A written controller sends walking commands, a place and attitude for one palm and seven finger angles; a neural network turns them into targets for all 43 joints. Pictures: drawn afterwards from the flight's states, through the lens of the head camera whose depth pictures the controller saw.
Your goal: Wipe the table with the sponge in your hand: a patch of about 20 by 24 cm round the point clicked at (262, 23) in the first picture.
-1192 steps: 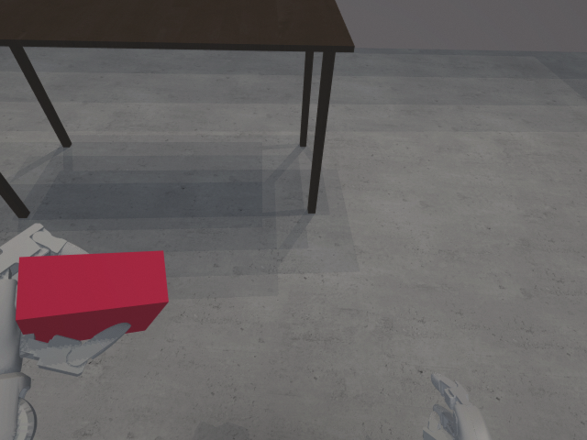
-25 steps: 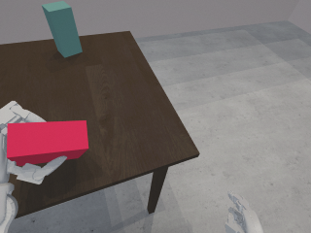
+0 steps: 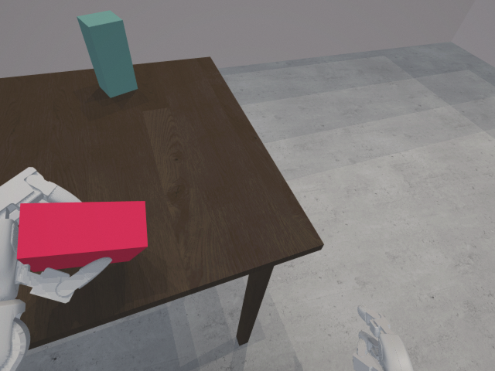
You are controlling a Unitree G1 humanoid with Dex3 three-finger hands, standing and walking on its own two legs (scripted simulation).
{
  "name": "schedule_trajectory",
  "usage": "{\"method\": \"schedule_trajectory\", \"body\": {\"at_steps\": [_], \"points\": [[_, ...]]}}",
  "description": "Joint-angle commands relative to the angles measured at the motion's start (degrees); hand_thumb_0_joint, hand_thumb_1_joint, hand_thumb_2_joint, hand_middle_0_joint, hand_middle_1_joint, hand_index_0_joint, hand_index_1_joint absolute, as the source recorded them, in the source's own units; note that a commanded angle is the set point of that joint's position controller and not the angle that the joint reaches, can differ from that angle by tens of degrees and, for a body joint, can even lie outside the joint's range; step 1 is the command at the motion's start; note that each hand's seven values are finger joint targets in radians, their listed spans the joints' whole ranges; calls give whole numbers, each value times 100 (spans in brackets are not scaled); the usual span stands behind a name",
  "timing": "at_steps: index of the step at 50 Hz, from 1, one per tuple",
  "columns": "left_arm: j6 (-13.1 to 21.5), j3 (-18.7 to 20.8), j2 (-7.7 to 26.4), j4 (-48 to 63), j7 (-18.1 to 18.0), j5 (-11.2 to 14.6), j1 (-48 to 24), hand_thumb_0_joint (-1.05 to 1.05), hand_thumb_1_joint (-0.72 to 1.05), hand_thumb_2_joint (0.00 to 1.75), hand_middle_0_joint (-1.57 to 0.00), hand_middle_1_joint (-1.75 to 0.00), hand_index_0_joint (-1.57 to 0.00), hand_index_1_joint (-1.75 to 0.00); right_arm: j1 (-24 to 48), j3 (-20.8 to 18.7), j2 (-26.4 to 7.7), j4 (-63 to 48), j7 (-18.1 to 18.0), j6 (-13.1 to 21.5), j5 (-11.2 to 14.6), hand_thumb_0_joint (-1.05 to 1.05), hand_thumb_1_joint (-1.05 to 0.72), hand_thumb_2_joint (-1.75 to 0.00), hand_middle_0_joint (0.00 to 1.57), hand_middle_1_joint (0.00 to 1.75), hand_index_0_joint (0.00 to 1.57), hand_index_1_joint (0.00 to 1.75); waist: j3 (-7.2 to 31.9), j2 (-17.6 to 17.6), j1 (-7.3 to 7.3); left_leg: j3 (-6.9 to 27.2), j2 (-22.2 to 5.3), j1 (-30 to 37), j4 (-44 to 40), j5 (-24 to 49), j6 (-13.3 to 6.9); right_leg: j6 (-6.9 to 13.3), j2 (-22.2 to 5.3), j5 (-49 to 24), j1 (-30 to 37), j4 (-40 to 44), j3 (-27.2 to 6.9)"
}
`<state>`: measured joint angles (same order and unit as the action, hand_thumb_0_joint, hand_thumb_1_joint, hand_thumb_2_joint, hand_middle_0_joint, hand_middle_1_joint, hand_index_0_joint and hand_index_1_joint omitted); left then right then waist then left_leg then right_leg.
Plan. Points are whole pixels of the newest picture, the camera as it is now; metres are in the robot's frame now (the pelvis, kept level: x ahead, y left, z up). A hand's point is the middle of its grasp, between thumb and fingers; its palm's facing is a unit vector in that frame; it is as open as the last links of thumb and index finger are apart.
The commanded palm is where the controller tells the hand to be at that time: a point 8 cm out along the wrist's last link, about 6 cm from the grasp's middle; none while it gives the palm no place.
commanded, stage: look again from close up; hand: left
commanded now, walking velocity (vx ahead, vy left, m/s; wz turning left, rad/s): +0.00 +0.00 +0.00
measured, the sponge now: (103, 237) +0.23 +0.21 +0.14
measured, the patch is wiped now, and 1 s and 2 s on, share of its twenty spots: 0.00 0.00 0.00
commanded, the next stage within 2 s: come to a stop and stand still in 0.14 s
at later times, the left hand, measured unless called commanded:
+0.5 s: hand (41, 228) +0.21 +0.26 +0.18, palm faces +0.39 -0.81 -0.44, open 9.6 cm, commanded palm +0.14 +0.30 +0.18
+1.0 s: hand (39, 249) +0.19 +0.26 +0.17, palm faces +0.46 -0.78 -0.43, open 9.6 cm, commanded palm +0.14 +0.27 +0.18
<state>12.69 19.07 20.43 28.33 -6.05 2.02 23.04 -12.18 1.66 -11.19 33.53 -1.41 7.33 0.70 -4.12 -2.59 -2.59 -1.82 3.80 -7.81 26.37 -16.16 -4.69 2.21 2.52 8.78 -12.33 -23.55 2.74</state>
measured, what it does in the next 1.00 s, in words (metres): stands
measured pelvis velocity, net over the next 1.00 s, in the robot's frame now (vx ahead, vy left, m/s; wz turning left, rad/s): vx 0.00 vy -0.02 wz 0.09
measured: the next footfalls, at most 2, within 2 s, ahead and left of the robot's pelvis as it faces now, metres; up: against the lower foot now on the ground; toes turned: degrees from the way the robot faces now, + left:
none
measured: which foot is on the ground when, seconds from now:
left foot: down 0.00-1.00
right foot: down 0.00-1.00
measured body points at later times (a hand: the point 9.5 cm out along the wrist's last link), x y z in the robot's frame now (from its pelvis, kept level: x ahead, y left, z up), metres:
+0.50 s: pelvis -0.01 +0.01 +0.00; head +0.01 +0.04 +0.45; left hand +0.19 +0.31 +0.20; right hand +0.17 -0.21 -0.07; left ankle -0.02 +0.06 -0.74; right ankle +0.03 -0.10 -0.73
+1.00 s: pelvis +0.00 -0.02 -0.01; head +0.03 +0.00 +0.44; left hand +0.16 +0.30 +0.19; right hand +0.19 -0.26 -0.08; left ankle -0.02 +0.06 -0.74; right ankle +0.02 -0.10 -0.74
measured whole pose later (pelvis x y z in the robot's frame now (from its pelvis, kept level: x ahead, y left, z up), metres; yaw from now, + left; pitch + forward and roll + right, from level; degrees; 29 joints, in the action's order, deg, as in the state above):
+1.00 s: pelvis +0.00 -0.02 -0.01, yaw +5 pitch +3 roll -1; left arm 17.3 22.1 28.4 23.7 -7.1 5.8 24.2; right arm -14.9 0.6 -17.1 34.4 0.9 9.5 1.5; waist -0.7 -1.6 -2.7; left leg 3.4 4.6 -16.6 31.7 -17.3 -3.0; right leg 3.6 2.6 14.8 -17.6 -29.7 4.5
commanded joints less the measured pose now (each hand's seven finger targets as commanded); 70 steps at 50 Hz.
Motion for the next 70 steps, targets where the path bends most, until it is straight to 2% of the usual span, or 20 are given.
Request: {"method": "schedule_trajectory", "body": {"at_steps": [1,13,22,23,24,25,26,28,29,33,36,38,39,43,46,52,57,63,66,70], "points": [[273,581,839,835,-73,40,-398,0,10,130,-120,-160,-120,-160,499,-357,-788,-954,-52,288,8,0,-90,-90,20,30,20,30,611,460,96,838,-926,-1070,-970,491,385,-56,-552,-349,1069,57,-687],[406,775,1099,1470,-87,-47,-658,0,10,130,-120,-160,-120,-160,607,-375,-788,-970,-42,416,16,0,-90,-90,20,30,20,30,789,890,82,835,-898,-1197,-1022,509,492,-77,-444,-638,1396,-236,-529],[390,596,829,1124,-36,1,-443,0,10,130,-120,-160,-120,-160,456,-439,-808,-917,-17,344,0,0,-90,-90,20,30,20,30,780,653,113,832,-925,-955,-853,1171,657,-32,-494,-811,1242,-178,-494],[1178,1717,5191,2780,-104,-211,-5538,0,10,130,-120,-160,-120,-160,-630,850,-1277,-1653,-385,159,378,0,-90,-90,20,30,20,30,719,2593,574,1726,-1175,-2314,-829,716,387,-479,248,823,1655,-1663,-371],[846,2168,2672,482,3,-526,-3809,0,10,130,-120,-160,-120,-160,-134,-42,-453,-1196,-329,338,212,0,-90,-90,20,30,20,30,1144,1361,74,1791,-1539,-1437,-866,90,384,-291,-312,1437,106,-1660,-402],[708,1559,2234,233,-14,-362,-3182,0,10,130,-120,-160,-120,-160,166,51,-607,-888,-88,345,-17,0,-90,-90,20,30,20,30,647,914,172,1452,-1245,-930,-1056,519,528,-191,-371,1593,-328,-1285,-234],[645,1757,2494,-403,-67,-257,-2594,0,10,130,-120,-160,-120,-160,195,-217,-1070,-897,-29,286,-14,0,-90,-90,20,30,20,30,789,986,55,1190,-1142,-723,-883,560,502,-130,-284,1478,-427,-1151,-295],[589,1391,2048,-684,87,-71,-1365,0,10,130,-120,-160,-120,-160,123,-300,-1109,-925,109,281,-141,0,-90,-90,20,30,20,30,1060,1096,100,857,-938,-496,-373,1302,619,-42,-354,593,-563,-810,-411],[653,1140,1869,-112,163,20,-1276,0,10,130,-120,-160,-120,-160,-120,-344,-1078,-1020,193,240,-144,0,-90,-90,20,30,20,30,1075,875,113,863,-916,-631,-237,2071,694,-26,-535,245,-435,-482,-410],[647,555,1159,7,159,345,218,0,10,130,-120,-160,-120,-160,72,-408,-1127,-960,489,410,92,0,-90,-90,20,30,20,30,1466,232,-35,710,-799,-650,-243,2485,503,-28,-496,-907,175,-630,-454],[761,1099,1787,607,14,444,157,0,10,130,-120,-160,-120,-160,-81,-464,-1210,-978,427,435,91,0,-90,-90,20,30,20,30,1717,-289,-39,705,-676,-869,-74,2472,579,-73,-656,-1404,573,-519,-474],[812,1714,2495,814,-127,383,-92,0,10,130,-120,-160,-120,-160,113,-426,-1268,-944,322,440,67,0,-90,-90,20,30,20,30,1971,-108,-23,702,-611,-878,-19,1948,444,-55,-636,-1457,741,-589,-687],[869,1526,2226,842,-116,431,-151,0,10,130,-120,-160,-120,-160,-50,-395,-1101,-925,246,438,52,0,-90,-90,20,30,20,30,1927,-55,15,709,-565,-1049,45,2029,453,-50,-770,-1603,912,-578,-521],[866,1507,2463,1034,-219,421,-471,0,10,130,-120,-160,-120,-160,111,-307,-1203,-825,172,506,56,0,-90,-90,20,30,20,30,1836,1046,30,863,-471,-910,218,2004,390,62,-781,-1522,708,-585,-815],[857,1065,1974,904,-224,431,-296,0,10,130,-120,-160,-120,-160,-84,-334,-1193,-747,197,554,67,0,-90,-90,20,30,20,30,1665,1239,1,851,-446,-901,328,2277,434,109,-905,-1677,679,-480,-751],[767,687,1439,402,-200,502,-25,0,10,130,-120,-160,-120,-160,29,-407,-1190,-728,231,515,146,0,-90,-90,20,30,20,30,1233,30,-28,788,-431,-812,157,1433,370,39,-929,-1189,322,-151,-728],[681,627,1446,145,-194,526,-410,0,10,130,-120,-160,-120,-160,206,-399,-1130,-759,161,440,162,0,-90,-90,20,30,20,30,953,-105,-16,852,-469,-841,-54,693,301,-17,-910,-239,41,164,-763],[656,581,1699,512,-214,466,-965,0,10,130,-120,-160,-120,-160,439,-307,-1120,-729,195,468,135,0,-90,-90,20,30,20,30,906,658,29,1004,-461,-935,-158,-202,175,39,-851,832,-150,372,-956],[678,428,1527,848,-220,439,-1003,0,10,130,-120,-160,-120,-160,357,-279,-1058,-730,236,547,105,0,-90,-90,20,30,20,30,955,904,13,1095,-491,-1154,-227,-122,197,33,-843,569,135,230,-779],[645,536,1533,911,-251,445,-816,0,10,130,-120,-160,-120,-160,367,-281,-1058,-671,268,570,88,0,-90,-90,20,30,20,30,1033,763,15,1257,-572,-1280,-381,-42,259,-6,-737,339,313,11,-626]]}}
